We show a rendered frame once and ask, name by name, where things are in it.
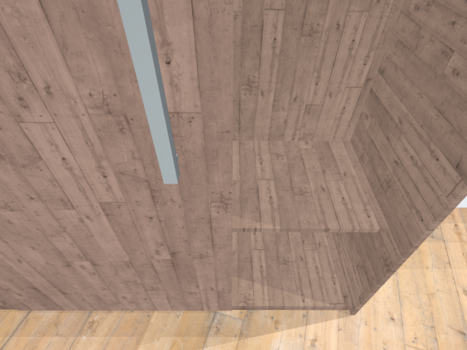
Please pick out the wardrobe door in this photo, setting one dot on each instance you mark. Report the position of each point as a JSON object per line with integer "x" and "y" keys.
{"x": 86, "y": 222}

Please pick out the handle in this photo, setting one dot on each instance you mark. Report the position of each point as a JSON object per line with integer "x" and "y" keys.
{"x": 138, "y": 27}

